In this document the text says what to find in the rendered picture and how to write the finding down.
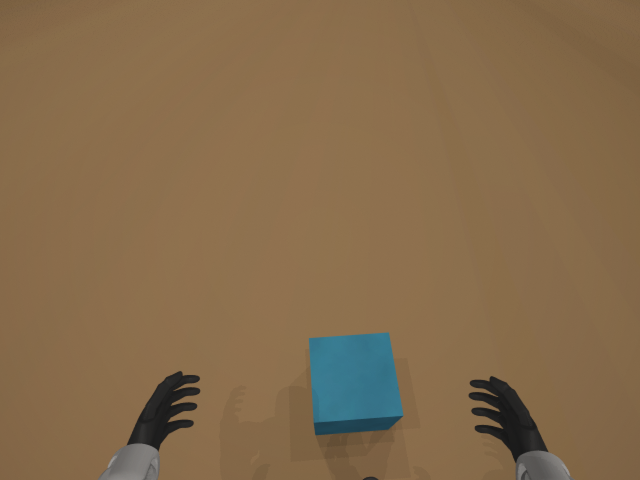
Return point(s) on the left robot hand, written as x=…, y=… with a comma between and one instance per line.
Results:
x=151, y=427

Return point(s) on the robot left forearm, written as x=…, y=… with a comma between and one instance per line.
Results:
x=133, y=462

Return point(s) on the right robot hand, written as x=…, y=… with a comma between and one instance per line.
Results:
x=520, y=433

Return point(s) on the carton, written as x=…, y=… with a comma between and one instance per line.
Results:
x=354, y=384

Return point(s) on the robot right forearm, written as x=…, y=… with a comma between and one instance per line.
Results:
x=541, y=465

